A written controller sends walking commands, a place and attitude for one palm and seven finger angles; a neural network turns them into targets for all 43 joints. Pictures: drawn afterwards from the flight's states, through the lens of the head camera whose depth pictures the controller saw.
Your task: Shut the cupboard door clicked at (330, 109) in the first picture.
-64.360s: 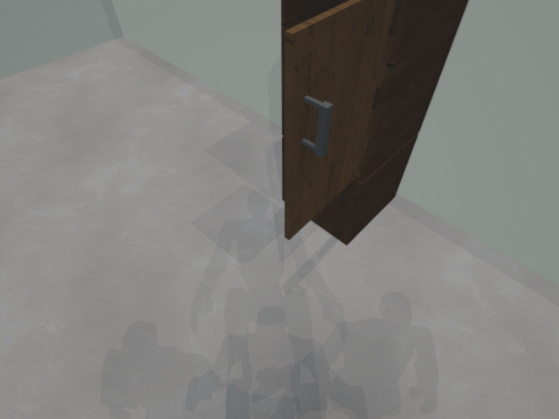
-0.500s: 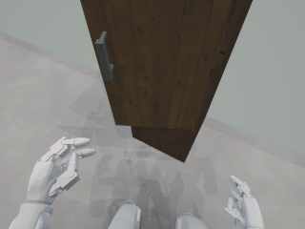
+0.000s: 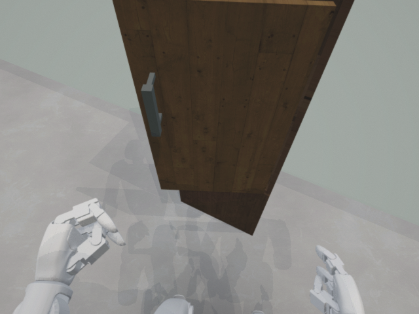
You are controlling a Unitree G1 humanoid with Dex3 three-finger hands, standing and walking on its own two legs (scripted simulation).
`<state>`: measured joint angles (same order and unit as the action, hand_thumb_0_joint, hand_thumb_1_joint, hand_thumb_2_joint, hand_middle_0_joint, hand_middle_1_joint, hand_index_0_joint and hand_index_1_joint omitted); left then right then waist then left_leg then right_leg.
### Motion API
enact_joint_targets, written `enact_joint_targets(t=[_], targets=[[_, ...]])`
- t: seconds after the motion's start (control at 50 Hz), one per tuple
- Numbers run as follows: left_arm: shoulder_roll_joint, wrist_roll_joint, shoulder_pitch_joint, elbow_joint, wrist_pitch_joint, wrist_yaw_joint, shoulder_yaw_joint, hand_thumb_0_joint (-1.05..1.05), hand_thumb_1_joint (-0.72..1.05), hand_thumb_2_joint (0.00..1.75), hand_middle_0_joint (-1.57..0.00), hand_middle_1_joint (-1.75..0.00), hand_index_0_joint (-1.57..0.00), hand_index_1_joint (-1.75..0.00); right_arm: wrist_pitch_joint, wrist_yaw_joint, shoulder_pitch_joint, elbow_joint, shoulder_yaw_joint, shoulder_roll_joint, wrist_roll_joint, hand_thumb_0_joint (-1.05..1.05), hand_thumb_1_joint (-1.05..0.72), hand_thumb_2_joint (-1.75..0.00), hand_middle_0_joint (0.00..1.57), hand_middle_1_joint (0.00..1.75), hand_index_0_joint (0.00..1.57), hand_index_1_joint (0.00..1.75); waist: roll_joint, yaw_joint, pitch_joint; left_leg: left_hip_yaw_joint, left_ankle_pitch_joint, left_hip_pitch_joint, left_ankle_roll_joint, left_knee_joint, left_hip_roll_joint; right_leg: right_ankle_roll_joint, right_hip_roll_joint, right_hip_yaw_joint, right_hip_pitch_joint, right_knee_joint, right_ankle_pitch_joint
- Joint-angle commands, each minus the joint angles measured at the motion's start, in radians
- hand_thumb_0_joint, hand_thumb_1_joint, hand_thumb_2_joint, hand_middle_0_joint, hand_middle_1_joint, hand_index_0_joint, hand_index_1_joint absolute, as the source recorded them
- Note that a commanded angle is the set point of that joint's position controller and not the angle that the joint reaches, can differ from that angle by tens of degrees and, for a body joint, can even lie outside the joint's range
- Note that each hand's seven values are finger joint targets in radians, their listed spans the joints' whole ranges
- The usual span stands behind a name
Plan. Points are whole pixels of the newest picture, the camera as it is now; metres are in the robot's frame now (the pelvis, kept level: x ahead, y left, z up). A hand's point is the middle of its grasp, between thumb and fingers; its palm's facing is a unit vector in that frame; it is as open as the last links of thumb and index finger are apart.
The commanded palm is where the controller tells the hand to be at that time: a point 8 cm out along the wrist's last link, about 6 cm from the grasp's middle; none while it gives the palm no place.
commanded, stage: raise the hand and make a fist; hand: left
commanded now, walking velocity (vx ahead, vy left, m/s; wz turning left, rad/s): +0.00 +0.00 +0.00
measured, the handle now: (154, 105) +0.49 +0.16 +0.11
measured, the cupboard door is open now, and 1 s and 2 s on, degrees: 25 25 25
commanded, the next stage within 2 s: bring the fist close to the handle in 0.80 s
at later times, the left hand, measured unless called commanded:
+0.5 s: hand (107, 222) +0.23 +0.17 +0.12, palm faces +0.04 -1.00 -0.05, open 3.1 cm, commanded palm +0.20 +0.22 +0.12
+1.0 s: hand (120, 221) +0.24 +0.16 +0.11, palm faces +0.04 -1.00 -0.04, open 3.1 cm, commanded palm +0.22 +0.21 +0.12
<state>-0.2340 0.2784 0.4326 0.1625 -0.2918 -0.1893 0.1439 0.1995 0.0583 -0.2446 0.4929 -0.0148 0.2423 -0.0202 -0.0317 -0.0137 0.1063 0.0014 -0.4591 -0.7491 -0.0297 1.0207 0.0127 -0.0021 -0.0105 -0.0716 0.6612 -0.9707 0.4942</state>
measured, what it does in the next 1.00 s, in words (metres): stands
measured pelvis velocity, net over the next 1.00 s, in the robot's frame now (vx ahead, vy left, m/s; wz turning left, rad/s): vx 0.01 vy -0.03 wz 0.01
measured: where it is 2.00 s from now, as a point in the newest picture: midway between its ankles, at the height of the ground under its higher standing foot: outside the picture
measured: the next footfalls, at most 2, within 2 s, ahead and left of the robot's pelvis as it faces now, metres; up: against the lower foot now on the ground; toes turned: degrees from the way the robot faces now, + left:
none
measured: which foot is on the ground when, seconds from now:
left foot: down 0.00-1.00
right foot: down 0.00-1.00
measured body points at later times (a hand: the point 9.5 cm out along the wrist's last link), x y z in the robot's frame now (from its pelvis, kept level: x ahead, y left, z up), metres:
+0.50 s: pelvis +0.00 -0.02 +0.02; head +0.02 -0.03 +0.47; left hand +0.22 +0.23 +0.12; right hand +0.18 -0.25 -0.05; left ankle +0.03 +0.10 -0.68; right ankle -0.01 -0.13 -0.68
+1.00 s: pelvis +0.01 -0.03 +0.02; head +0.03 -0.05 +0.47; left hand +0.23 +0.21 +0.12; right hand +0.18 -0.26 -0.05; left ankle +0.03 +0.10 -0.68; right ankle -0.01 -0.13 -0.68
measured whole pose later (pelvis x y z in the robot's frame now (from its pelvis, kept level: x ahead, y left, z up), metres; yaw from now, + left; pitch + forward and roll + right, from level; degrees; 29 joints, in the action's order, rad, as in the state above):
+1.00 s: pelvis +0.01 -0.03 +0.02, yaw +0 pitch +6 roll +0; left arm -0.22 0.29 0.31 0.08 -0.22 -0.22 0.17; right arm 0.21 0.06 -0.26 0.55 -0.03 0.26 -0.03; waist -0.05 -0.02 0.08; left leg 0.01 -0.39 -0.56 0.01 0.84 0.02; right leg 0.03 0.00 -0.07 0.49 -0.83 0.45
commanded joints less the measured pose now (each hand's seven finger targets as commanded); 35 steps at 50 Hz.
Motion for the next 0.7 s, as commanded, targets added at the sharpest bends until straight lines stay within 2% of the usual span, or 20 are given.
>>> enact_joint_targets(t=[0.0, 0.06, 0.1, 0.16, 0.22, 0.26, 0.3, 0.36, 0.42, 0.44, 0.48, 0.5, 0.52, 0.54, 0.6, 0.62, 0.68], targets=[[-0.1, 0.008, -0.049, 0.22, -0.04, 0.003, 0.063, 0.0, 0.9, 0.9, -1.23, -1.42, -1.23, -1.42, 0.044, 0.008, 0.017, -0.153, 0.039, 0.119, -0.005, 0.0, -0.9, -0.9, 0.2, 0.3, 0.2, 0.3, -0.04, 0.006, 0.177, 0.069, 0.277, 0.243, 0.024, -0.214, 0.0, 0.028, 0.044, -0.025, -0.066, 0.128, -0.262], [-0.11, 0.007, -0.074, 0.229, -0.016, -0.002, 0.069, 0.0, 0.9, 0.9, -1.28, -1.48, -1.28, -1.48, 0.04, 0.008, 0.021, -0.158, 0.034, 0.118, -0.009, 0.0, -0.9, -0.9, 0.2, 0.3, 0.2, 0.3, -0.039, 0.003, 0.177, 0.069, 0.28, 0.262, 0.024, -0.23, 0.0, 0.029, 0.045, -0.024, -0.092, 0.145, -0.27], [-0.114, 0.007, -0.087, 0.237, -0.003, -0.005, 0.069, 0.0, 0.9, 0.9, -1.3, -1.5, -1.3, -1.5, 0.038, 0.008, 0.021, -0.16, 0.03, 0.117, -0.01, 0.0, -0.9, -0.9, 0.2, 0.3, 0.2, 0.3, -0.06, 0.005, 0.169, 0.066, 0.287, 0.275, 0.025, -0.237, -0.001, 0.029, 0.044, -0.023, -0.098, 0.156, -0.28], [-0.124, 0.013, -0.117, 0.245, 0.006, -0.004, 0.082, 0.0, 0.9, 0.9, -1.3, -1.5, -1.3, -1.5, 0.038, 0.008, 0.027, -0.157, 0.026, 0.117, -0.011, 0.0, -0.9, -0.9, 0.2, 0.3, 0.2, 0.3, -0.038, 0.005, 0.161, 0.062, 0.28, 0.286, 0.023, -0.251, -0.003, 0.028, 0.044, -0.019, -0.123, 0.179, -0.285], [-0.136, 0.019, -0.135, 0.202, 0.02, -0.007, 0.099, 0.0, 0.9, 0.9, -1.3, -1.5, -1.3, -1.5, 0.038, 0.012, 0.035, -0.147, 0.021, 0.119, -0.012, 0.0, -0.9, -0.9, 0.2, 0.3, 0.2, 0.3, -0.021, 0.003, 0.121, 0.058, 0.244, 0.275, 0.018, -0.266, -0.008, 0.028, 0.043, -0.011, -0.136, 0.206, -0.263], [-0.13, 0.025, -0.163, 0.209, 0.024, -0.015, 0.095, 0.0, 0.9, 0.9, -1.3, -1.5, -1.3, -1.5, 0.042, 0.014, 0.038, -0.145, 0.02, 0.118, -0.016, 0.0, -0.9, -0.9, 0.2, 0.3, 0.2, 0.3, -0.009, 0.005, 0.134, 0.051, 0.243, 0.289, 0.017, -0.273, -0.01, 0.025, 0.04, -0.005, -0.151, 0.222, -0.266], [-0.139, 0.027, -0.178, 0.211, 0.03, -0.019, 0.102, 0.0, 0.9, 0.9, -1.3, -1.5, -1.3, -1.5, 0.048, 0.015, 0.042, -0.14, 0.017, 0.117, -0.017, 0.0, -0.9, -0.9, 0.2, 0.3, 0.2, 0.3, -0.036, -0.001, 0.138, 0.047, 0.24, 0.297, 0.017, -0.282, -0.013, 0.025, 0.036, -0.001, -0.166, 0.233, -0.264], [-0.147, 0.03, -0.192, 0.203, 0.038, -0.02, 0.108, 0.0, 0.9, 0.9, -1.3, -1.5, -1.3, -1.5, 0.055, 0.017, 0.049, -0.133, 0.016, 0.116, -0.019, 0.0, -0.9, -0.9, 0.2, 0.3, 0.2, 0.3, -0.023, -0.003, 0.125, 0.043, 0.242, 0.306, 0.014, -0.294, -0.015, 0.023, 0.032, 0.01, -0.187, 0.256, -0.267], [-0.146, 0.034, -0.171, 0.15, 0.049, -0.024, 0.114, 0.0, 0.9, 0.9, -1.3, -1.5, -1.3, -1.5, 0.061, 0.02, 0.051, -0.121, 0.018, 0.121, -0.02, 0.0, -0.9, -0.9, 0.2, 0.3, 0.2, 0.3, 0.024, -0.004, 0.096, 0.035, 0.23, 0.293, 0.01, -0.295, -0.017, 0.017, 0.028, 0.023, -0.195, 0.282, -0.253], [-0.127, 0.039, -0.165, 0.137, 0.052, -0.029, 0.103, 0.0, 0.9, 0.9, -1.3, -1.5, -1.3, -1.5, 0.063, 0.018, 0.053, -0.122, 0.016, 0.118, -0.02, 0.0, -0.9, -0.9, 0.2, 0.3, 0.2, 0.3, 0.025, -0.003, 0.079, 0.031, 0.228, 0.286, 0.011, -0.297, -0.021, 0.015, 0.023, 0.029, -0.196, 0.29, -0.254], [-0.128, 0.041, -0.175, 0.131, 0.051, -0.032, 0.107, 0.0, 0.9, 0.9, -1.3, -1.5, -1.3, -1.5, 0.065, 0.019, 0.055, -0.122, 0.02, 0.12, -0.021, 0.0, -0.9, -0.9, 0.2, 0.3, 0.2, 0.3, 0.046, -0.006, 0.079, 0.026, 0.215, 0.281, 0.011, -0.298, -0.023, 0.012, 0.02, 0.039, -0.199, 0.301, -0.232], [-0.134, 0.04, -0.186, 0.146, 0.044, -0.032, 0.108, 0.0, 0.9, 0.9, -1.3, -1.5, -1.3, -1.5, 0.069, 0.018, 0.057, -0.122, 0.022, 0.121, -0.021, 0.0, -0.9, -0.9, 0.2, 0.3, 0.2, 0.3, 0.027, -0.006, 0.093, 0.023, 0.218, 0.29, 0.011, -0.296, -0.025, 0.011, 0.018, 0.046, -0.203, 0.303, -0.231], [-0.152, 0.037, -0.18, 0.146, 0.04, -0.028, 0.122, 0.0, 0.9, 0.9, -1.3, -1.5, -1.3, -1.5, 0.069, 0.017, 0.052, -0.117, 0.023, 0.122, -0.019, 0.0, -0.9, -0.9, 0.2, 0.3, 0.2, 0.3, 0.037, -0.008, 0.099, 0.021, 0.228, 0.288, 0.009, -0.29, -0.025, 0.011, 0.016, 0.056, -0.218, 0.306, -0.24], [-0.144, 0.034, -0.19, 0.158, 0.033, -0.027, 0.115, 0.0, 0.9, 0.9, -1.3, -1.5, -1.3, -1.5, 0.072, 0.016, 0.057, -0.121, 0.023, 0.118, -0.019, 0.0, -0.9, -0.9, 0.2, 0.3, 0.2, 0.3, 0.02, -0.01, 0.106, 0.017, 0.229, 0.289, 0.009, -0.289, -0.027, 0.01, 0.011, 0.061, -0.22, 0.308, -0.241], [-0.141, 0.034, -0.201, 0.156, 0.013, -0.02, 0.117, 0.0, 0.9, 0.9, -1.3, -1.5, -1.3, -1.5, 0.075, 0.015, 0.056, -0.117, 0.024, 0.117, -0.017, 0.0, -0.9, -0.9, 0.2, 0.3, 0.2, 0.3, 0.036, -0.004, 0.094, 0.013, 0.223, 0.281, 0.009, -0.28, -0.029, 0.005, 0.007, 0.078, -0.213, 0.317, -0.233], [-0.156, 0.029, -0.201, 0.154, 0.008, -0.017, 0.124, 0.0, 0.9, 0.9, -1.3, -1.5, -1.3, -1.5, 0.075, 0.016, 0.055, -0.112, 0.024, 0.119, -0.016, 0.0, -0.9, -0.9, 0.2, 0.3, 0.2, 0.3, 0.044, -0.003, 0.086, 0.013, 0.221, 0.274, 0.008, -0.276, -0.026, 0.003, 0.005, 0.086, -0.215, 0.321, -0.225], [-0.139, 0.031, -0.195, 0.155, -0.006, -0.018, 0.115, 0.0, 0.9, 0.9, -1.3, -1.5, -1.3, -1.5, 0.078, 0.013, 0.054, -0.108, 0.025, 0.116, -0.017, 0.0, -0.9, -0.9, 0.2, 0.3, 0.2, 0.3, 0.014, -0.003, 0.104, 0.01, 0.236, 0.287, 0.009, -0.276, -0.028, 0.003, 0.003, 0.084, -0.222, 0.311, -0.263]])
